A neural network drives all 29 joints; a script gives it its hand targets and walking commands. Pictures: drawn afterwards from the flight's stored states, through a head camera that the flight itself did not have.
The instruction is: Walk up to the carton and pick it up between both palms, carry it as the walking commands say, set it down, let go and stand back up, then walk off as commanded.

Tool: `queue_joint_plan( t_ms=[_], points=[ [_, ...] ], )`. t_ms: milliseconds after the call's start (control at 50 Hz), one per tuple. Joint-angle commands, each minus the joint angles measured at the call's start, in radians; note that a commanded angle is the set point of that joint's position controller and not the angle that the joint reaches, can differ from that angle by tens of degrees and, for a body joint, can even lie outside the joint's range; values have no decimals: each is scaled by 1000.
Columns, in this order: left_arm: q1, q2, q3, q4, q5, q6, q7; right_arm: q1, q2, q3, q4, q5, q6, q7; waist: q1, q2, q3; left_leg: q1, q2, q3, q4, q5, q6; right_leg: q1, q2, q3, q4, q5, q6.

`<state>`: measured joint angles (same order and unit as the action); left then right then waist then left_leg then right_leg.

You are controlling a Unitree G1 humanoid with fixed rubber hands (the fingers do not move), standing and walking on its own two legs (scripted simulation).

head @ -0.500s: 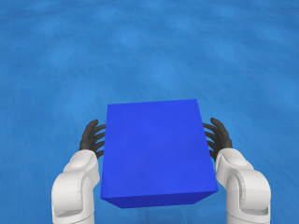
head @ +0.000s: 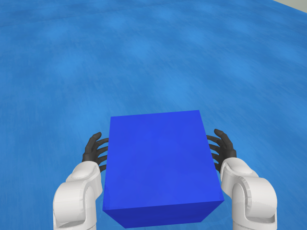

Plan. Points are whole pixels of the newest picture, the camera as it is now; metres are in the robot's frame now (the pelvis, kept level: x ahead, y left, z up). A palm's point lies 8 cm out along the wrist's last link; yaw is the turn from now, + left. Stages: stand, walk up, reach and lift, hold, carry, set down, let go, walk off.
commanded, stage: carry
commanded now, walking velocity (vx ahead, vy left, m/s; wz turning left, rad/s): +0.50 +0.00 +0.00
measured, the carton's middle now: (159, 173) +0.25 +0.00 +0.02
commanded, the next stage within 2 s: none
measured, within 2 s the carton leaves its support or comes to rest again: neither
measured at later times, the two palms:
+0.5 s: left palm (105, 88) +0.50 +0.17 +0.09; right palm (199, 87) +0.51 -0.13 +0.09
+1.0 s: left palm (114, 41) +0.81 +0.19 +0.08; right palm (183, 43) +0.82 -0.11 +0.08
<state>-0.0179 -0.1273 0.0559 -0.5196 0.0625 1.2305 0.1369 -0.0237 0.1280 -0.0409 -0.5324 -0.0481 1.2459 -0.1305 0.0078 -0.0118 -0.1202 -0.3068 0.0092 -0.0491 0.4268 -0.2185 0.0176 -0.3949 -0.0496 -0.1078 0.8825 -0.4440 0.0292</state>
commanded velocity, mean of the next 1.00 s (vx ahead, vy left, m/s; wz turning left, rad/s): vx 0.47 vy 0.00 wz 0.00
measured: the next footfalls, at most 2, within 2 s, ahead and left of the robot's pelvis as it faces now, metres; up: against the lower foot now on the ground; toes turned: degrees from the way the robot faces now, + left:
right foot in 0.24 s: +0.23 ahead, -0.12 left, +0.00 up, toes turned -5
left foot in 0.60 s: +0.46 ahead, +0.16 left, +0.00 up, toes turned +2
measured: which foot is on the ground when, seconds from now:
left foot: down 0.00-0.26, up 0.28-0.58, down 0.60-1.00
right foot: up 0.00-0.22, down 0.24-0.60, up 0.62-0.96, down 0.98-1.00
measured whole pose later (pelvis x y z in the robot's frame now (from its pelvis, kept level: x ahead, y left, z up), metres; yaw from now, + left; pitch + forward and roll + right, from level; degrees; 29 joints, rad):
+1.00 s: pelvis +0.57 +0.03 -0.02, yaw +2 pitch +6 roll +0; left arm -0.03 -0.13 0.05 -0.52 0.06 1.18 0.13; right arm -0.01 0.13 -0.05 -0.55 -0.04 1.18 -0.12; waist 0.01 0.00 -0.13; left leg -0.10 0.03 0.01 0.45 -0.43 -0.02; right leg -0.47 -0.03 -0.11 0.54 -0.18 0.01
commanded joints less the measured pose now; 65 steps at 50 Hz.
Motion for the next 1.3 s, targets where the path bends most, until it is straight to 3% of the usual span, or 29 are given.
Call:
queue_joint_plan(
  t_ms=[0, 60, 140, 180, 200, 220, 240, 260, 340, 400, 460, 520, 540, 580, 600, 640, 680, 740, 780, 880, 920, 940, 960, 980, 1020, 1080, 1120, 1220, 1280],
  points=[
    [-356, -791, -679, -117, -305, -40, -109, -314, 772, 595, -91, 307, -50, 123, -32, 221, -198, 396, 233, -256, -191, 195, 159, -213, 14, 35, -75, 55, 3],
    [-362, -787, -682, -115, -309, -34, -110, -347, 759, 607, -111, 289, -50, 119, -23, 218, -160, 275, 213, -168, -217, 38, 145, -107, -9, 38, -249, 134, 8],
    [-391, -758, -667, -128, -318, -28, -110, -355, 751, 603, -107, 288, -44, 113, -27, 234, -112, 308, 195, -122, -138, 271, 126, -44, 74, -57, -368, 180, -11],
    [-377, -746, -667, -162, -321, -29, -106, -308, 739, 600, -95, 281, -38, 114, 0, 220, -194, 233, 132, -3, 34, 547, 60, 254, 83, -90, -491, 333, -27],
    [-379, -736, -643, -128, -310, -24, -104, -324, 740, 595, -63, 280, -31, 108, 19, 123, -230, 79, 93, 62, 208, 526, 21, 476, -7, -7, -470, 326, -61],
    [-356, -732, -640, -138, -311, -27, -105, -358, 736, 612, -122, 286, -35, 104, 55, -66, -343, -116, 22, 119, 509, 308, -26, 723, -256, 333, -527, 282, -141],
    [-303, -720, -613, -111, -300, -28, -108, -362, 731, 636, -143, 299, -30, 104, 24, -257, -209, -384, -81, 133, 637, -211, -34, 728, -376, 567, -583, 447, -211],
    [-332, -753, -638, -132, -317, -43, -115, -438, 767, 664, -182, 322, -46, 103, 20, -215, -192, -469, -49, 57, 751, -279, -7, 713, -409, 613, -578, 674, -251],
    [-332, -772, -632, -125, -320, -54, -134, -405, 789, 653, -125, 306, -54, 117, 15, -54, -90, -406, 44, 48, 509, -149, -33, 494, -291, 268, -653, 356, -157],
    [-375, -769, -647, -145, -342, -56, -141, -417, 811, 661, -128, 285, -59, 107, 9, -169, -75, -332, 29, 133, 322, -58, -46, 429, -256, 171, -702, 410, -171],
    [-343, -746, -634, -147, -320, -47, -132, -409, 803, 661, -125, 302, -49, 111, 11, -107, -38, -189, -2, 202, 140, -27, -39, 336, -212, 63, -663, 367, -148],
    [-387, -740, -654, -186, -346, -47, -141, -404, 793, 656, -147, 291, -49, 110, -10, -183, -87, -5, -43, 230, 4, 103, -13, 295, -156, -32, -523, 392, -105],
    [-371, -739, -648, -177, -334, -44, -129, -376, 789, 645, -121, 308, -45, 107, -26, -46, -196, 199, -53, 228, -8, 52, 3, 262, -116, -82, -327, 529, -84],
    [-410, -730, -667, -193, -320, -39, -120, -342, 738, 600, -92, 283, -47, 102, -29, 339, -321, 560, 331, -479, -148, 32, 176, -198, 72, -64, 225, -14, -2],
    [-448, -754, -692, -194, -336, -41, -122, -359, 769, 591, -82, 291, -53, 107, -28, 348, -300, 643, 358, -577, -127, 255, 222, -321, 90, 62, 315, -119, -21],
    [-392, -852, -710, -172, -348, -54, -129, -362, 841, 623, -133, 319, -64, 123, -33, 139, -306, 536, 344, -363, -75, 432, 216, -327, -17, 125, 317, 1, -19],
    [-367, -877, -692, -168, -335, -72, -131, -372, 869, 645, -156, 327, -84, 134, -39, 104, -274, 486, 285, -254, -118, 394, 148, -278, -28, 99, 100, 30, -15],
    [-404, -885, -720, -170, -331, -74, -123, -310, 855, 606, -120, 319, -87, 140, -33, 259, -190, 418, 260, -183, -182, 286, 139, -243, 6, 47, -50, 93, -1],
    [-334, -835, -696, -146, -309, -72, -121, -332, 812, 622, -154, 319, -92, 137, -33, 184, -179, 420, 252, -144, -179, 304, 139, -213, 13, 27, -130, 135, 10],
    [-354, -780, -700, -171, -312, -54, -121, -306, 758, 607, -138, 283, -72, 131, -26, 264, -133, 302, 215, -37, -165, 245, 103, -71, 41, -46, -324, 247, -10],
    [-326, -756, -659, -165, -311, -51, -123, -337, 754, 630, -149, 285, -61, 120, 5, 136, -218, 281, 161, 68, 38, 435, 38, 192, 57, -60, -491, 376, -30],
    [-333, -772, -661, -182, -319, -50, -121, -361, 764, 640, -165, 296, -57, 112, 28, 53, -279, 172, 117, 127, 245, 444, -19, 417, -24, 32, -447, 355, -67],
    [-320, -748, -642, -152, -317, -43, -123, -364, 758, 646, -169, 289, -51, 103, 36, -154, -328, -66, 54, 156, 486, 234, -46, 623, -241, 300, -437, 405, -120],
    [-297, -706, -619, -128, -303, -42, -120, -347, 749, 660, -133, 297, -42, 104, 23, -330, -228, -311, -77, 165, 687, -270, -63, 680, -385, 568, -498, 806, -216],
    [-350, -762, -631, -165, -325, -51, -133, -432, 806, 666, -181, 317, -55, 106, 7, -110, -141, -365, -7, 33, 691, -237, -29, 566, -340, 425, -528, 958, -178],
    [-313, -809, -630, -152, -336, -68, -148, -434, 844, 680, -178, 322, -71, 103, 16, -107, -169, -330, 16, 28, 528, -117, -47, 591, -243, 255, -529, 1015, -105],
    [-303, -816, -635, -180, -344, -80, -154, -398, 876, 699, -186, 322, -82, 104, 8, -189, -175, -258, 0, 118, 363, -96, -60, 545, -210, 136, -549, 1050, -126],
    [-310, -798, -630, -146, -321, -79, -161, -396, 847, 680, -146, 303, -79, 113, 3, -172, -137, -92, -30, 170, 81, 56, -33, 429, -148, 35, -490, 995, -110],
    [-378, -809, -680, -226, -347, -95, -154, -365, 855, 665, -156, 306, -90, 120, -15, -56, -283, 195, 27, 112, -72, 600, 4, 395, -76, -16, -288, 902, -48]
  ],
)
